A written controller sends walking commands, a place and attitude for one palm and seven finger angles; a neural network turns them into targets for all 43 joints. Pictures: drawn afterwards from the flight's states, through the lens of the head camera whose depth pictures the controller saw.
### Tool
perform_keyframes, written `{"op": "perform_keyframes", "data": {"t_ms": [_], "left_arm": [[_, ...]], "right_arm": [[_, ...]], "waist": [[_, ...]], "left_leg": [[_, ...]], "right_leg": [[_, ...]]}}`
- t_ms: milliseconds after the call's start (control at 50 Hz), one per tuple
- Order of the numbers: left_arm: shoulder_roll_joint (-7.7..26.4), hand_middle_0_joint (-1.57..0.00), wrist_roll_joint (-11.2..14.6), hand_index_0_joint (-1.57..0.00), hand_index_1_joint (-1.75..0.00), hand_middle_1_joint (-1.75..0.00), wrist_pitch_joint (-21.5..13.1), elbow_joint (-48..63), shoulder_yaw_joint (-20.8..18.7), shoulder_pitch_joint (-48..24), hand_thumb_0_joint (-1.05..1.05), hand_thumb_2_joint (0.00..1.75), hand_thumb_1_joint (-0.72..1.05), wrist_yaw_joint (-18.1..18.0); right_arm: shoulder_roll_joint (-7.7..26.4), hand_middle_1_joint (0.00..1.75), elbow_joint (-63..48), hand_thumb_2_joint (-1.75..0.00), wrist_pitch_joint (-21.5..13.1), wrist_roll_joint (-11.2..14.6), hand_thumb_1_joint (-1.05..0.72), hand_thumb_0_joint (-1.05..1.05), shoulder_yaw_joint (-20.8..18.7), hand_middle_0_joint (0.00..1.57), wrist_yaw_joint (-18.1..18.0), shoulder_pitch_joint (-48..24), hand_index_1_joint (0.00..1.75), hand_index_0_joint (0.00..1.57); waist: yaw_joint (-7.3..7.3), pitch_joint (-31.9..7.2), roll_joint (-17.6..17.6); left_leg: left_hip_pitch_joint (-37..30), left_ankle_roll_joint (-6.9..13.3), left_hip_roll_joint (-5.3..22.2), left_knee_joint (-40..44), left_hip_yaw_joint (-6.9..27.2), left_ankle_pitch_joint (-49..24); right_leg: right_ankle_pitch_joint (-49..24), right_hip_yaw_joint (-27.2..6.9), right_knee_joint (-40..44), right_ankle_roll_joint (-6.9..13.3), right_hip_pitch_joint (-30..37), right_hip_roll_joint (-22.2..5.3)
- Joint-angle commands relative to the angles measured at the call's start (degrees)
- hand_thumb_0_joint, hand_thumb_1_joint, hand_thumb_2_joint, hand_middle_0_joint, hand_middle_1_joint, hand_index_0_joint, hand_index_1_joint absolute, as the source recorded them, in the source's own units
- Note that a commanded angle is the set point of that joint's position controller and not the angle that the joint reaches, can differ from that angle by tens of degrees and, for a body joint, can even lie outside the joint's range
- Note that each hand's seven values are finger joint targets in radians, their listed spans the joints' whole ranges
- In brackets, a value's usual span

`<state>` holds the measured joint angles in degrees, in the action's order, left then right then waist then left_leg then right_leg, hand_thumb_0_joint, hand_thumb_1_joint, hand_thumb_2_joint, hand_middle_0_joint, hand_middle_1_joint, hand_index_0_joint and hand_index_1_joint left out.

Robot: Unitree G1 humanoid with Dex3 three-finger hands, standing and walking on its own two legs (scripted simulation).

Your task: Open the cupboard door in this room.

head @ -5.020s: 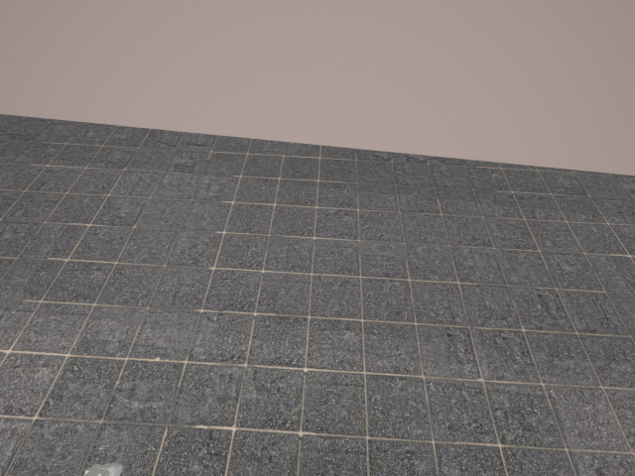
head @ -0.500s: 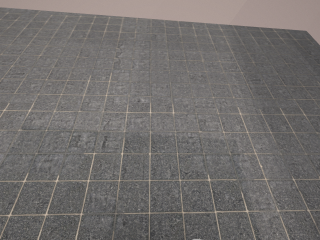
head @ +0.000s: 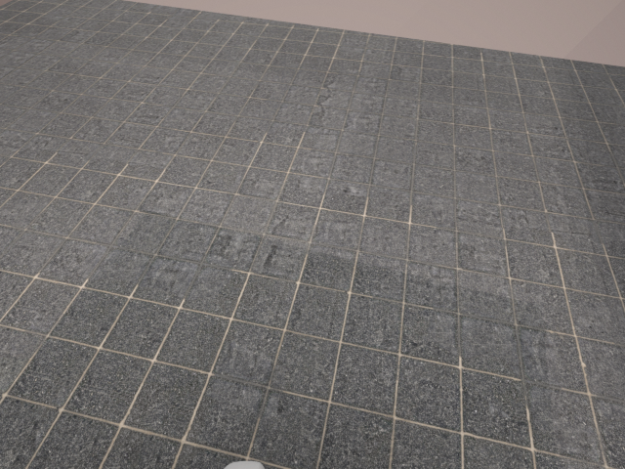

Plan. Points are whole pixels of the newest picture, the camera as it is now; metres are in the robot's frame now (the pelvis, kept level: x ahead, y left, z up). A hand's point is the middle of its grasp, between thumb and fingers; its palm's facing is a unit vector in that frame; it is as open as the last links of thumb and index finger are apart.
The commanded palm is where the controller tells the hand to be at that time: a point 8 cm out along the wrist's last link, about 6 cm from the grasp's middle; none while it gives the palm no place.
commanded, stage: turn or walk to find it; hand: left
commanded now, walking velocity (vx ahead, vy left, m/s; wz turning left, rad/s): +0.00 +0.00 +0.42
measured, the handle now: out of the picture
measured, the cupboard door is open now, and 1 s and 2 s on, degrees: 0 0 0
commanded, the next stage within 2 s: none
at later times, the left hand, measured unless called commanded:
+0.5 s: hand out of the picture +0.04 +0.23 -0.15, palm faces +0.21 -0.94 -0.27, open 7.4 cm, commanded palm none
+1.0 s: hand out of the picture -0.11 +0.24 -0.19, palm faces +0.44 -0.87 -0.24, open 7.4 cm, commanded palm none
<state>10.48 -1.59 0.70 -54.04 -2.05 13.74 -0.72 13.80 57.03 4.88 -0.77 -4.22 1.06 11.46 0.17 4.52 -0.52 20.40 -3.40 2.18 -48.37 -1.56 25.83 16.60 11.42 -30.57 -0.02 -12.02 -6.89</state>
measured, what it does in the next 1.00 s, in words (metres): steps on the spot, turning left: left foot, then right foot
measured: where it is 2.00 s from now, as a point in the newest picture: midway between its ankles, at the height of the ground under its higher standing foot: outside the picture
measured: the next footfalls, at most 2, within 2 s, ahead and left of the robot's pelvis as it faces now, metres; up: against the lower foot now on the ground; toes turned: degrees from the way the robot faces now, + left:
left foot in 0.08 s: +0.03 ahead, +0.14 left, +0.00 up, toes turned +6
right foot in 0.50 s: +0.03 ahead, -0.10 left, +0.00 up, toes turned +8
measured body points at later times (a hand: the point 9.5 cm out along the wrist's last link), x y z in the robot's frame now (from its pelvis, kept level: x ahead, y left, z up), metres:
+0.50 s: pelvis -0.02 +0.01 -0.01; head +0.00 +0.00 +0.44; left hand +0.03 +0.28 -0.13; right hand +0.08 -0.22 -0.16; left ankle -0.01 +0.14 -0.74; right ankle -0.01 -0.11 -0.74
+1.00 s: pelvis -0.05 +0.03 -0.01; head -0.02 +0.06 +0.44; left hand -0.13 +0.28 -0.17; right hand +0.14 -0.17 -0.14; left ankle -0.09 +0.13 -0.74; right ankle -0.03 -0.10 -0.69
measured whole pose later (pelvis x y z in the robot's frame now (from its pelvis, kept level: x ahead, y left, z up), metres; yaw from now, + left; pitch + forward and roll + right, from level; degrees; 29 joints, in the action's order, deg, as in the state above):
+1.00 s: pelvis -0.05 +0.03 -0.01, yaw +24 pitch +0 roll +0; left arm 14.8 -0.7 4.0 -56.4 -3.8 13.8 -0.9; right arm 11.9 54.6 1.7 -1.1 -2.7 0.4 8.8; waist 0.8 4.6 -3.3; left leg 15.3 0.8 0.7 -33.9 -3.1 18.2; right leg 29.5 5.6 -56.0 -3.3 -22.1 -6.4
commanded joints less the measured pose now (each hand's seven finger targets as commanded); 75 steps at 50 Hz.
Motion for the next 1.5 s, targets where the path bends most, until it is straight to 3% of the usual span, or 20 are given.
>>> {"op": "perform_keyframes", "data": {"t_ms": [0,20,60,200,420,440,480,500,600,760,840,860,880,900,1020,1220,1260,1280,1360,1480], "left_arm": [[13.77,-0.20,-0.02,-0.20,-0.30,-0.30,-0.39,2.02,-3.91,1.54,0.00,0.90,0.90,-1.04],[13.05,-0.20,0.43,-0.20,-0.30,-0.30,-0.03,1.99,-3.83,1.22,0.00,0.90,0.90,-0.90],[7.30,-0.20,0.94,-0.20,-0.30,-0.30,0.64,5.09,-2.43,0.29,0.00,0.90,0.90,-0.19],[7.15,-0.20,0.64,-0.20,-0.30,-0.30,1.41,2.77,-2.58,-1.63,0.00,0.90,0.90,0.26],[6.50,-0.20,1.17,-0.20,-0.30,-0.30,0.38,4.16,-2.22,0.83,0.00,0.90,0.90,-0.57],[7.25,-0.20,1.09,-0.20,-0.30,-0.30,-0.07,3.83,-2.42,2.51,0.00,0.90,0.90,-0.74],[15.37,-0.20,-0.16,-0.20,-0.30,-0.30,-1.03,4.19,-3.94,3.84,0.00,0.90,0.90,-1.40],[15.30,-0.20,0.39,-0.20,-0.30,-0.30,-1.01,5.17,-3.99,2.71,0.00,0.90,0.90,-1.43],[9.78,-0.20,0.19,-0.20,-0.30,-0.30,-1.38,6.67,-2.53,-5.30,0.00,0.90,0.90,-1.39],[13.22,-0.20,-0.31,-0.20,-0.30,-0.30,-0.94,2.72,-3.54,2.37,0.00,0.90,0.90,-1.10],[13.49,-0.20,0.48,-0.20,-0.30,-0.30,-0.26,2.11,-3.82,1.38,0.00,0.90,0.90,-0.96],[11.61,-0.20,0.87,-0.20,-0.30,-0.30,0.08,2.65,-3.55,1.53,0.00,0.90,0.90,-0.71],[7.78,-0.20,1.11,-0.20,-0.30,-0.30,0.39,4.82,-2.71,1.77,0.00,0.90,0.90,-0.35],[7.64,-0.20,0.54,-0.20,-0.30,-0.30,0.95,5.89,-1.96,-2.43,0.00,0.90,0.90,-0.72],[7.13,-0.20,0.85,-0.20,-0.30,-0.30,1.14,3.28,-2.32,-2.43,0.00,0.90,0.90,0.15],[7.61,-0.20,1.07,-0.20,-0.30,-0.30,-0.20,3.59,-2.39,3.17,0.00,0.90,0.90,-0.45],[15.99,-0.20,-0.26,-0.20,-0.30,-0.30,-1.24,3.95,-4.01,4.44,0.00,0.90,0.90,-1.18],[16.23,-0.20,0.25,-0.20,-0.30,-0.30,-1.18,4.72,-4.23,4.32,0.00,0.90,0.90,-1.27],[10.20,-0.20,0.26,-0.20,-0.30,-0.30,-1.17,6.71,-2.55,-5.61,0.00,0.90,0.90,-1.26],[11.74,-0.20,-0.11,-0.20,-0.30,-0.30,-1.26,4.19,-2.95,0.63,0.00,0.90,0.90,-1.32]], "right_arm": [[2.72,0.30,-5.04,-0.90,-3.02,0.26,-0.90,0.00,-0.03,0.20,-0.46,-0.84,0.30,0.20],[3.89,0.30,-4.43,-0.90,-3.41,0.13,-0.90,0.00,-0.30,0.20,-0.42,1.07,0.30,0.20],[13.01,0.30,-4.94,-0.90,-3.98,-0.39,-0.90,0.00,-2.19,0.20,-0.62,4.57,0.30,0.20],[8.80,0.30,-5.59,-0.90,-4.45,-0.45,-0.90,0.00,-0.83,0.20,-2.11,-1.79,0.30,0.20],[9.13,0.30,-6.66,-0.90,-3.38,-0.66,-0.90,0.00,-1.89,0.20,-1.48,-1.30,0.30,0.20],[8.43,0.30,-6.92,-0.90,-3.37,-0.31,-0.90,0.00,-1.83,0.20,-1.33,-1.57,0.30,0.20],[2.36,0.30,-8.85,-0.90,-3.51,0.29,-0.90,0.00,-0.87,0.20,-0.69,-0.93,0.30,0.20],[5.09,0.30,-8.73,-0.90,-2.69,-0.60,-0.90,0.00,-1.67,0.20,-0.95,-1.69,0.30,0.20],[3.78,0.30,-4.99,-0.90,-1.67,-0.54,-0.90,0.00,-1.60,0.20,0.14,1.43,0.30,0.20],[2.28,0.30,-6.23,-0.90,-2.44,0.20,-0.90,0.00,-0.15,0.20,-0.01,-5.07,0.30,0.20],[3.85,0.30,-4.68,-0.90,-3.51,0.12,-0.90,0.00,-0.13,0.20,-0.39,0.31,0.30,0.20],[7.21,0.30,-4.69,-0.90,-4.05,-0.10,-0.90,0.00,-0.84,0.20,-0.37,2.23,0.30,0.20],[12.72,0.30,-4.80,-0.90,-4.29,-0.49,-0.90,0.00,-2.08,0.20,-0.60,4.63,0.30,0.20],[13.84,0.30,-3.64,-0.90,-3.87,-0.38,-0.90,0.00,-2.31,0.20,-1.01,7.10,0.30,0.20],[9.28,0.30,-5.62,-0.90,-4.47,-0.52,-0.90,0.00,-0.77,0.20,-2.11,-0.93,0.30,0.20],[8.98,0.30,-7.16,-0.90,-3.43,-0.30,-0.90,0.00,-1.67,0.20,-1.35,-2.85,0.30,0.20],[2.74,0.30,-9.25,-0.90,-3.47,0.27,-0.90,0.00,-0.71,0.20,-0.69,-1.97,0.30,0.20],[5.49,0.30,-9.47,-0.90,-2.69,-0.32,-0.90,0.00,-1.46,0.20,-0.92,-3.67,0.30,0.20],[4.41,0.30,-5.44,-0.90,-1.57,-0.47,-0.90,0.00,-1.73,0.20,0.19,0.37,0.30,0.20],[3.18,0.30,-5.83,-0.90,-1.78,-0.26,-0.90,0.00,-0.67,0.20,0.17,-3.43,0.30,0.20]], "waist": [[0.52,-6.43,-10.51],[-0.75,-7.09,-6.98],[-2.66,-7.55,17.81],[-0.70,-4.15,9.03],[0.38,-7.07,8.41],[1.32,-7.55,6.69],[2.02,-6.51,-15.15],[2.62,-5.93,-15.33],[-1.82,-1.28,-8.03],[2.71,-4.43,-10.84],[-0.42,-8.04,-8.47],[-1.36,-9.99,0.81],[-2.38,-9.94,16.84],[-4.43,-9.21,15.86],[-1.01,-5.57,9.45],[1.67,-7.36,7.15],[2.32,-6.37,-15.93],[3.62,-6.29,-15.79],[-1.93,-1.19,-7.18],[1.72,-3.39,-8.31]], "left_leg": [[-4.34,0.81,-1.38,15.65,-4.13,-6.40],[-10.57,1.56,-0.65,23.07,-3.50,-13.31],[-20.38,10.84,19.20,29.55,20.79,-36.90],[-10.42,12.20,11.07,30.68,12.15,-29.77],[-6.23,11.37,8.33,25.70,18.70,-29.18],[-3.05,9.32,6.26,23.08,17.59,-25.94],[13.40,2.16,-5.81,4.53,4.39,0.48],[12.40,2.02,-4.16,-6.67,6.33,6.22],[10.99,0.32,-1.05,-19.33,3.59,-4.31],[4.57,-0.08,-0.90,2.36,-2.08,0.92],[-9.13,1.29,-1.04,22.62,-3.92,-13.44],[-17.53,3.28,4.22,26.89,2.55,-23.78],[-23.66,10.50,18.41,26.93,19.86,-44.58],[-18.10,15.08,21.33,28.64,20.29,-42.34],[-13.10,12.54,11.69,28.41,11.91,-37.99],[-3.43,9.04,6.95,21.34,15.06,-28.80],[12.78,1.84,-5.53,2.27,2.90,1.53],[11.09,2.06,-3.50,-8.81,5.90,7.84],[9.91,1.12,-1.00,-21.78,4.73,-3.91],[8.05,-0.48,-0.12,-7.49,0.45,-0.66]], "right_leg": [[-26.11,-7.29,2.99,5.03,4.94,-12.78],[-21.45,-5.21,-0.91,2.39,0.70,-11.53],[16.60,-1.24,-21.00,-4.42,-19.25,-0.77],[7.93,-9.15,-28.33,-4.32,-15.99,0.93],[1.96,-8.17,-1.52,-3.43,-1.19,5.20],[-3.27,-8.42,6.21,-3.15,4.15,4.26],[-7.25,-29.13,15.51,4.81,12.74,-16.78],[-7.17,-30.30,16.94,8.82,5.17,-20.66],[-13.81,-13.00,13.24,6.41,0.17,-10.78],[-29.13,-10.01,7.55,7.92,7.80,-13.02],[-26.95,-5.45,-1.64,2.78,3.82,-11.22],[-17.40,-2.81,-9.65,-0.29,-3.37,-7.99],[12.45,-0.94,-20.31,-4.24,-17.95,-1.05],[21.50,-5.48,-28.25,-3.89,-17.07,0.09],[9.61,-9.11,-27.98,-4.33,-16.31,0.92],[-3.89,-7.55,4.63,-3.56,3.78,4.08],[-12.54,-28.76,14.16,4.67,12.43,-17.06],[-11.88,-30.18,15.71,9.14,4.75,-21.23],[-8.15,-14.96,14.40,6.17,-2.82,-11.56],[-18.05,-10.71,11.97,7.52,5.52,-12.90]]}}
